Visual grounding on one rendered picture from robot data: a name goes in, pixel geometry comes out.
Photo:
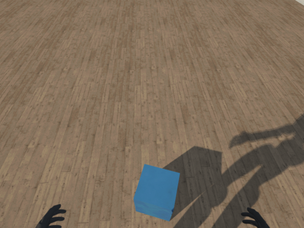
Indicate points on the robot left hand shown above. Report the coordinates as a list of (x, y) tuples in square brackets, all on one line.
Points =
[(48, 217)]

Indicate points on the carton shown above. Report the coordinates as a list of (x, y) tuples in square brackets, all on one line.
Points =
[(156, 192)]

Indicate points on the robot right hand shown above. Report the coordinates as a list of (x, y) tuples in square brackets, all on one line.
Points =
[(259, 221)]

